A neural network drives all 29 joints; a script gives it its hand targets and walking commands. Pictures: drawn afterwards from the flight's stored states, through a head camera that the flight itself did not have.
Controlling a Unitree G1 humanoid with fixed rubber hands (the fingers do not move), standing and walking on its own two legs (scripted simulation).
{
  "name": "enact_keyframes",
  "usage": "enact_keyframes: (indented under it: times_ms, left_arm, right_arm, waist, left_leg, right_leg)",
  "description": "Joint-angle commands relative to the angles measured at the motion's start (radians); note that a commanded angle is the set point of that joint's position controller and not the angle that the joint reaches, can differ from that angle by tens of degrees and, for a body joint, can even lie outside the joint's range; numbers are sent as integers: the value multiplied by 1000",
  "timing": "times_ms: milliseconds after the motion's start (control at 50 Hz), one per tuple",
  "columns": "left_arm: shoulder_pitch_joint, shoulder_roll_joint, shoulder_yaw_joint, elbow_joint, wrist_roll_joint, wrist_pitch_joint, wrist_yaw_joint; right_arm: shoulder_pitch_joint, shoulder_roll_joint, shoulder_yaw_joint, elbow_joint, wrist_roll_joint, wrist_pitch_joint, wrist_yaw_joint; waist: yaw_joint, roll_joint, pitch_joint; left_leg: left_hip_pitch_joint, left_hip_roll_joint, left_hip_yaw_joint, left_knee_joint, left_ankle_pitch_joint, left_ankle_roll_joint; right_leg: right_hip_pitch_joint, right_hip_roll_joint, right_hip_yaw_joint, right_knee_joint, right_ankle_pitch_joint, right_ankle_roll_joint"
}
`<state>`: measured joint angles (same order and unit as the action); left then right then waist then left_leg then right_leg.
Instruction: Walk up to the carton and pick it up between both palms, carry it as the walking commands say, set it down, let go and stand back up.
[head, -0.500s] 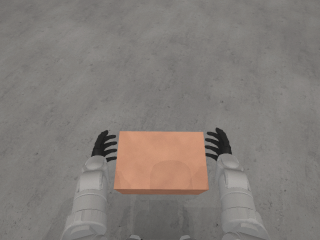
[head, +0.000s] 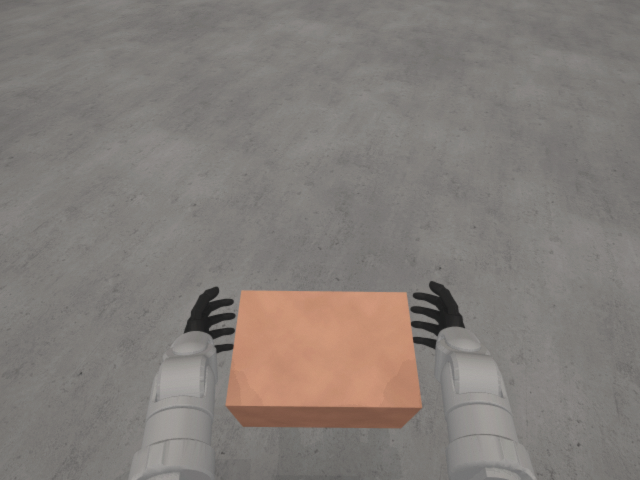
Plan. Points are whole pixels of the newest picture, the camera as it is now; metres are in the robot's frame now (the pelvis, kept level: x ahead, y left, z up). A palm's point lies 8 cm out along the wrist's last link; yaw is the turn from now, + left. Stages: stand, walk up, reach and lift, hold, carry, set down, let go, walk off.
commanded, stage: reach and lift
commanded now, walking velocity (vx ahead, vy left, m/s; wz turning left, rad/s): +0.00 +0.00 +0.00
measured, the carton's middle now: (323, 360) +0.31 +0.00 -0.08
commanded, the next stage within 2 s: hold in 1.12 s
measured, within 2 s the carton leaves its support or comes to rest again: neither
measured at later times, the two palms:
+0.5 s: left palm (192, 334) +0.28 +0.16 +0.06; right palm (461, 327) +0.28 -0.17 +0.06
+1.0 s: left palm (197, 331) +0.29 +0.16 +0.05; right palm (462, 329) +0.28 -0.17 +0.05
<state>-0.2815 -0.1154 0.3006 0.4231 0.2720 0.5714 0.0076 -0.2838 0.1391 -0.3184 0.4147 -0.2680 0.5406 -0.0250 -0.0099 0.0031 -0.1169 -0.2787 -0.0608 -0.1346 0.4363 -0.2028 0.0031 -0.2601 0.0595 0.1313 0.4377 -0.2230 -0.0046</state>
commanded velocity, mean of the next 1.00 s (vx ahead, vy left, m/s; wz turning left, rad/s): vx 0.00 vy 0.00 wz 0.00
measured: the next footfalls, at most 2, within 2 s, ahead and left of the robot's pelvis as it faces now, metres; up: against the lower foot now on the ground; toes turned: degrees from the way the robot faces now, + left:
none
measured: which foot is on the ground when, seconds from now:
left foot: down 0.00-1.00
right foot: down 0.00-1.00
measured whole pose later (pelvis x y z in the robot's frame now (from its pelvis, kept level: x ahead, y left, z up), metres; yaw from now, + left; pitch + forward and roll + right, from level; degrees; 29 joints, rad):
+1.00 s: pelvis +0.00 +0.00 +0.01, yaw +0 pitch -6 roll +0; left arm -0.29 -0.12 0.26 0.31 0.31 0.75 -0.01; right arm -0.28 0.14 -0.29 0.31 -0.29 0.72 -0.03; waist -0.01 -0.01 -0.04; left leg -0.06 -0.05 -0.13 0.34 -0.18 0.00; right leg -0.05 0.05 0.12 0.35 -0.20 -0.01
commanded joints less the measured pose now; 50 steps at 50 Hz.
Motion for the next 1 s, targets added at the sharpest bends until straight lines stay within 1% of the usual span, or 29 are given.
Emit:
enact_keyframes:
  times_ms: [0, 120, 240, 380, 460, 620, 820, 980]
  left_arm:
    - [-600, -934, -577, -70, -256, -21, -299]
    - [-601, -933, -593, -108, -272, 37, -303]
    - [-591, -936, -613, -155, -285, 89, -303]
    - [-622, -929, -573, -148, -275, 128, -305]
    - [-638, -936, -565, -151, -277, 133, -306]
    - [-673, -938, -574, -152, -282, 124, -310]
    - [-645, -934, -584, -157, -285, 117, -313]
    - [-597, -924, -602, -183, -284, 118, -310]
  right_arm:
    - [-519, 942, 587, 15, 236, 21, 305]
    - [-519, 934, 595, -31, 254, 77, 306]
    - [-522, 934, 626, -91, 277, 128, 310]
    - [-561, 915, 586, -70, 268, 166, 319]
    - [-577, 921, 572, -63, 260, 169, 325]
    - [-601, 930, 560, -67, 259, 159, 328]
    - [-582, 932, 586, -89, 271, 157, 322]
    - [-540, 929, 610, -114, 279, 160, 318]
  waist:
    - [-1, -4, -270]
    - [-5, -1, -225]
    - [2, -2, -192]
    - [4, 0, -115]
    - [3, -2, -106]
    - [-3, -3, -132]
    - [0, -7, -167]
    - [0, -7, -165]
  left_leg:
    - [187, -23, 50, -53, 216, -5]
    - [245, -20, 45, -89, 221, -5]
    - [289, -18, 42, -122, 226, -4]
    - [284, -20, 49, -148, 136, -6]
    - [289, -22, 54, -144, 114, -7]
    - [304, -19, 49, -127, 123, -8]
    - [318, -22, 41, -114, 190, -10]
    - [324, -26, 36, -116, 235, -12]
  right_leg:
    - [124, 21, -48, -71, 219, 8]
    - [171, 19, -48, -106, 227, 10]
    - [213, 19, -43, -138, 234, 11]
    - [205, 18, -44, -157, 140, 5]
    - [197, 19, -47, -150, 114, 1]
    - [180, 19, -50, -133, 114, 4]
    - [200, 19, -45, -127, 186, 13]
    - [216, 20, -40, -135, 241, 19]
